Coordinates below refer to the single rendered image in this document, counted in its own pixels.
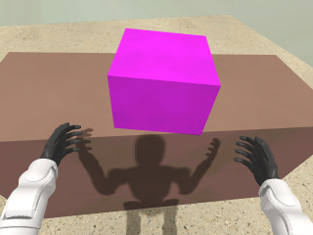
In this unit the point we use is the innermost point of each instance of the robot right hand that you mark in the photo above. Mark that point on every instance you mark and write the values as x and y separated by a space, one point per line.
262 162

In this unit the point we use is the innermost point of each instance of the robot left hand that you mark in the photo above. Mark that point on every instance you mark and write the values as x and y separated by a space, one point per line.
55 149

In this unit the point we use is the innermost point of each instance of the robot left forearm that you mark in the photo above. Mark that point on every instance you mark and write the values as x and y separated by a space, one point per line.
25 208

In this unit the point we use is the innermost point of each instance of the pedestal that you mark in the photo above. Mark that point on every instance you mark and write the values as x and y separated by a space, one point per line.
120 169

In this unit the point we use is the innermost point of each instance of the robot right forearm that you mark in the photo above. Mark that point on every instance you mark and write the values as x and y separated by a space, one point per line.
283 209

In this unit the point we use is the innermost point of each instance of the carton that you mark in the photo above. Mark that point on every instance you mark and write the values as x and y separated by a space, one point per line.
162 81

